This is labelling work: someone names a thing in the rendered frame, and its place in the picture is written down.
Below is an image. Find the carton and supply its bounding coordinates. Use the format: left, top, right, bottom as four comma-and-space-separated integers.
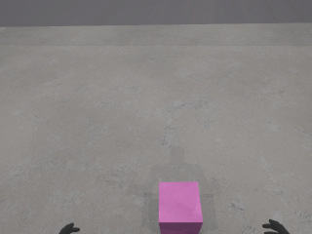
159, 181, 204, 234

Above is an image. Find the left robot hand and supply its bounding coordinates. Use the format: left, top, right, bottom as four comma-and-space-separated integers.
59, 222, 80, 234

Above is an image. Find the right robot hand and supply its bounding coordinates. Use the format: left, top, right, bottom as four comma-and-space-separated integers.
262, 219, 290, 234

